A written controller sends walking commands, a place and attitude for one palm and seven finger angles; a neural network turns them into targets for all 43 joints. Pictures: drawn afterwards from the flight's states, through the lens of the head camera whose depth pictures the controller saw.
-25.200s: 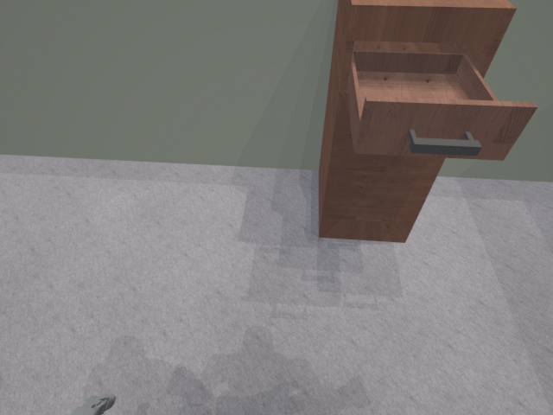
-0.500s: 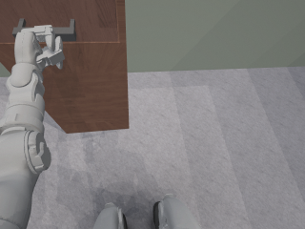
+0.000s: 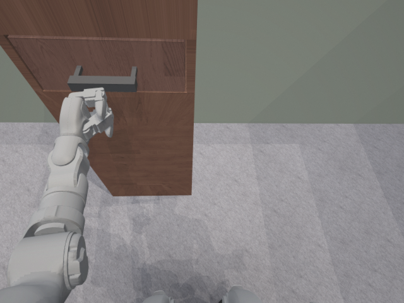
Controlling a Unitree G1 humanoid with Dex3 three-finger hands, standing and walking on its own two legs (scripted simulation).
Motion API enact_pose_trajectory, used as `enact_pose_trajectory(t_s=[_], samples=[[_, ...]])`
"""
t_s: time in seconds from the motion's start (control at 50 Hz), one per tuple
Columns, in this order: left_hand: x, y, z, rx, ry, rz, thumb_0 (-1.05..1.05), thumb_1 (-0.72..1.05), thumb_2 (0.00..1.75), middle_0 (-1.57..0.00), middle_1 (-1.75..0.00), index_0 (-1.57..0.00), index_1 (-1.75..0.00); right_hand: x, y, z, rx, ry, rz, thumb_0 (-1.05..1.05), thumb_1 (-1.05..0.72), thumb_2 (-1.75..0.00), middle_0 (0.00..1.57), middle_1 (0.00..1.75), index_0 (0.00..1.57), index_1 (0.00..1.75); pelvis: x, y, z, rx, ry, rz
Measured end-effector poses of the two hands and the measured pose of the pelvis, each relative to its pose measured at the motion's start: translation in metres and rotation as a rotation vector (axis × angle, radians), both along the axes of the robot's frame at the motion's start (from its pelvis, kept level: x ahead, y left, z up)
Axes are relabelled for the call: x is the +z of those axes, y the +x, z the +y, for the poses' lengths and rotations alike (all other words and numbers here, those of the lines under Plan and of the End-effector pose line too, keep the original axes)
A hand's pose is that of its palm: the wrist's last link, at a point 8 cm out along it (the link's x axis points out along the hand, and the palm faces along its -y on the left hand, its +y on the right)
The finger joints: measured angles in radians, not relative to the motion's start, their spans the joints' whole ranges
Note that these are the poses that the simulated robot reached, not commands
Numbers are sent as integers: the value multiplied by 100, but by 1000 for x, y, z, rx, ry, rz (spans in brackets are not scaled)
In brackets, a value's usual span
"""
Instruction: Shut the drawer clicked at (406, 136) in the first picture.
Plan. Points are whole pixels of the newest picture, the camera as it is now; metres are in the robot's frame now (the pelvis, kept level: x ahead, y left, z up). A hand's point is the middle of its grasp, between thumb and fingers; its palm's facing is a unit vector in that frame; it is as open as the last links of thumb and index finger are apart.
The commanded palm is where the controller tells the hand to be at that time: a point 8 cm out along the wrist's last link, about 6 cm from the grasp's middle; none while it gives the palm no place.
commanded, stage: draw the hand back to the body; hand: left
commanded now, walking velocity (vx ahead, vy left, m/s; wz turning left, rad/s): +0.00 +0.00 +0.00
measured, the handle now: (105, 77) +0.57 +0.19 +0.07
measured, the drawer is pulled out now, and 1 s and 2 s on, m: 0.00 0.00 0.00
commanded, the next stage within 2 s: step back with the hand held close in 1.32 s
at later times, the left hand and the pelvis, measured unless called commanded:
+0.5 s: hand (66, 167) +0.32 +0.19 +0.14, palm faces +0.05 -0.99 -0.12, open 3.3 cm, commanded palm +0.28 +0.24 +0.15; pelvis +0.00 -0.01 +0.03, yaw +1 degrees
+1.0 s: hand out of the picture +0.21 +0.22 +0.19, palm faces +0.36 -0.86 -0.35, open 3.2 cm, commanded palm +0.15 +0.26 +0.21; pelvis +0.00 -0.02 +0.05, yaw +1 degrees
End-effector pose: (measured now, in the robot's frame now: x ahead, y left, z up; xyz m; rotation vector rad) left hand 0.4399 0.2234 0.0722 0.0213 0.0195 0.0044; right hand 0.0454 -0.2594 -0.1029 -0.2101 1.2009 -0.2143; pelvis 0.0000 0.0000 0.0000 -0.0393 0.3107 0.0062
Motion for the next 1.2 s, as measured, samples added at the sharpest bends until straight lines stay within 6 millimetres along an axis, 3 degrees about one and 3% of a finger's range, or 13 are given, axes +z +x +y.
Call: enact_pose_trajectory(t_s=[0.08, 0.22, 0.32, 0.46, 0.5, 0.7, 0.88, 1.2], samples=[[12, -12, -4, -15, 18, -42, 1, 90, 90, -139, -160, -140, -160, 4, 21, 0, -4, 15, -66, 1, -90, -90, 20, 30, 20, 30, 5, 6, 0, -11, 5, -16], [32, -59, 9, 14, 15, -35, 1, 90, 90, -139, -160, -140, -160, 19, 54, 7, 17, 58, -187, 1, -90, -90, 20, 30, 20, 30, 18, 16, -5, -14, 17, -88], [42, -94, 22, 39, 34, -26, 1, 90, 90, -139, -160, -140, -160, 31, 79, 8, 64, 51, -282, 1, -90, -90, 20, 30, 20, 30, 23, 12, -8, 7, 16, -140], [69, -137, 18, -1, 31, -79, 1, 90, 90, -140, -160, -140, -160, 47, 108, 10, 122, 47, -426, 1, -90, -90, 20, 30, 20, 30, 27, 3, -9, 24, 24, -204], [73, -147, 19, 42, 105, -62, 1, 90, 90, -140, -160, -140, -160, 53, 113, 12, 128, 46, -454, 1, -90, -90, 20, 30, 20, 30, 29, -1, -11, 20, 29, -230], [91, -212, 24, 258, 261, -40, 1, 90, 90, -140, -160, -140, -160, 70, 125, 24, 170, 59, -508, 1, -90, -90, 20, 30, 20, 30, 43, -8, -14, 18, 42, -328], [122, -247, 32, 337, 330, -115, 1, 90, 90, -140, -160, -140, -160, 69, 126, 32, 199, 88, -511, 2, -90, -90, 20, 30, 20, 30, 48, -7, -15, 17, 43, -373], [158, -317, 39, 408, 463, -172, 1, 89, 90, -140, -160, -141, -160, 75, 135, 28, 203, 77, -563, 2, -90, -90, 20, 30, 20, 30, 49, -2, -16, 19, 38, -396]])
